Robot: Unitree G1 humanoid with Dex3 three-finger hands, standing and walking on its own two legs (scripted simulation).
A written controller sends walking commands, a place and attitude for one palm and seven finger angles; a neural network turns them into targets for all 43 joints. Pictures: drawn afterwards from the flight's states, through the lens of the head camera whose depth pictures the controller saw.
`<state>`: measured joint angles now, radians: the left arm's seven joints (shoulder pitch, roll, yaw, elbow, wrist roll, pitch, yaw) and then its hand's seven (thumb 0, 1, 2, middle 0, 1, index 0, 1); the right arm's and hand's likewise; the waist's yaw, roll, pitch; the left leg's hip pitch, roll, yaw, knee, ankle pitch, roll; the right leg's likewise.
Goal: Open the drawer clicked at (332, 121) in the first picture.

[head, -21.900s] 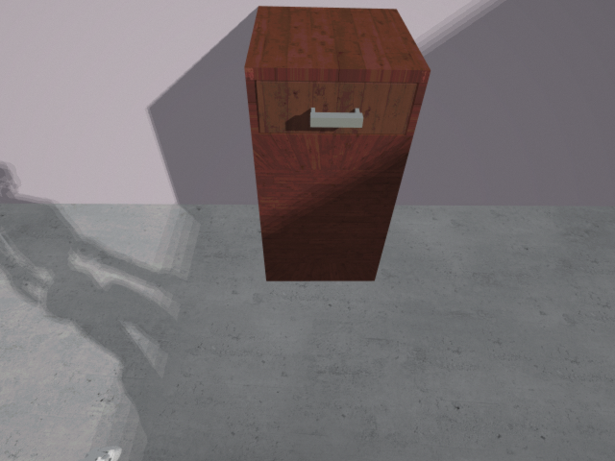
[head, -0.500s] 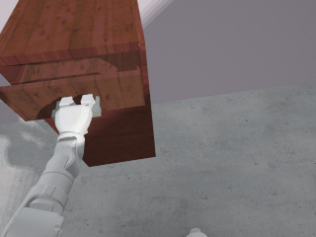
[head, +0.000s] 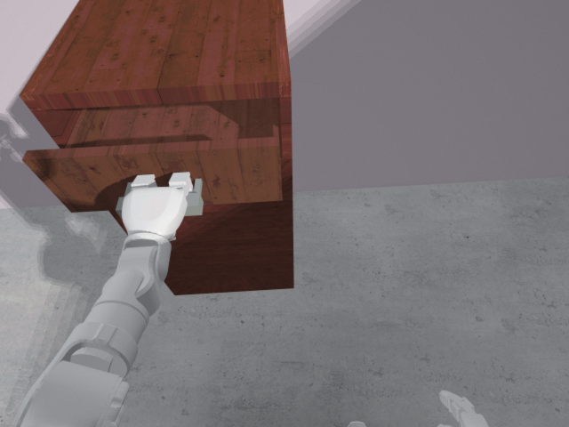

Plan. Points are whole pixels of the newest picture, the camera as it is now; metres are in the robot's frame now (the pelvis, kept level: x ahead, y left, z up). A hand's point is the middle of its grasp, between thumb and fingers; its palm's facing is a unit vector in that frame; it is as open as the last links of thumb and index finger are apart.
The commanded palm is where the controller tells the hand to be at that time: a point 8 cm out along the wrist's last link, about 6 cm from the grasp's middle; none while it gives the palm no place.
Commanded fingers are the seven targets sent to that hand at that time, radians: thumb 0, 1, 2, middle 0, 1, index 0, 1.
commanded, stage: pull the drawer open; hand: left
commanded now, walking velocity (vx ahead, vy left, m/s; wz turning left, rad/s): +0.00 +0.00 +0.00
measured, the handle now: (162, 195) +0.45 +0.23 +0.02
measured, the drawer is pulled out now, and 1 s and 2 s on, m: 0.11 0.29 0.30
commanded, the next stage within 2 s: open the thumb to release the handle in 1.34 s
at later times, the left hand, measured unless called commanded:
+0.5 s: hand (161, 276) +0.32 +0.21 +0.00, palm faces +0.03 -0.05 -1.00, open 6.0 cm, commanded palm +0.27 +0.21 +0.04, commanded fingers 0.00 0.90 0.90 -0.40 -1.35 -0.40 -1.35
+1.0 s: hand (151, 347) +0.22 +0.19 +0.00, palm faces +0.02 -0.11 -0.99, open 5.8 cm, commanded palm +0.17 +0.19 +0.04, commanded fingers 0.00 0.90 0.90 -0.40 -1.35 -0.40 -1.35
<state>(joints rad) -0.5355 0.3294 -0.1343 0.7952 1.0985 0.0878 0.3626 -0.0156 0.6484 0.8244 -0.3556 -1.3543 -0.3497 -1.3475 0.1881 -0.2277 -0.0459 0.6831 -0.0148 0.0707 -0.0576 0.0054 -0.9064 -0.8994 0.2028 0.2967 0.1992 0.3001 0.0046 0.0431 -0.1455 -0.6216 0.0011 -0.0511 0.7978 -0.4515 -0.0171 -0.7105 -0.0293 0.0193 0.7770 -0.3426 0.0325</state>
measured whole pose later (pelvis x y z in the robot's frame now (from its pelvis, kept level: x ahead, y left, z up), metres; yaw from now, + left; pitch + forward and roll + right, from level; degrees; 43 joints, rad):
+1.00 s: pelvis +0.02 +0.00 +0.00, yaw -2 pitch +10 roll +0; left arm 0.41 0.27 -0.18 -0.08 1.12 0.14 0.43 0.05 0.69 0.77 -0.21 -1.35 -0.41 -1.35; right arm 0.10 -0.20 0.00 0.58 -0.03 0.03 0.05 0.01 -0.91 -0.90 0.20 0.30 0.20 0.30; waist 0.07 0.05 -0.13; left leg -0.46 0.02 -0.02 0.79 -0.50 -0.03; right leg -0.57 -0.01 0.04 0.79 -0.39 0.02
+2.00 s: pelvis -0.02 -0.01 +0.00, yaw -1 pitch +7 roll +1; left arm 0.21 0.30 -0.14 0.12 1.10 0.11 0.42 0.00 -0.34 0.37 -0.27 -1.22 -0.33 -1.22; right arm 0.11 -0.22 -0.02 0.64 -0.03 0.01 -0.06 0.01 -0.91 -0.90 0.20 0.30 0.20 0.30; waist 0.07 0.04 -0.10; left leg -0.47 0.01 -0.04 0.78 -0.43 -0.04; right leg -0.58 -0.02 0.03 0.79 -0.33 0.01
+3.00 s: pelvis -0.02 -0.01 +0.02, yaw +0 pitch +2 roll +1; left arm 0.17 0.37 -0.18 -0.05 1.00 0.14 0.26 0.00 -0.49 0.30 -0.38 -1.24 -0.41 -1.23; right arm 0.09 -0.22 -0.01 0.67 -0.02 0.01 -0.08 0.01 -0.91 -0.90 0.20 0.30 0.20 0.30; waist 0.10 0.08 -0.04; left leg -0.27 0.00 -0.05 0.59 -0.35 -0.03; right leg -0.38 -0.03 0.02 0.62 -0.27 0.02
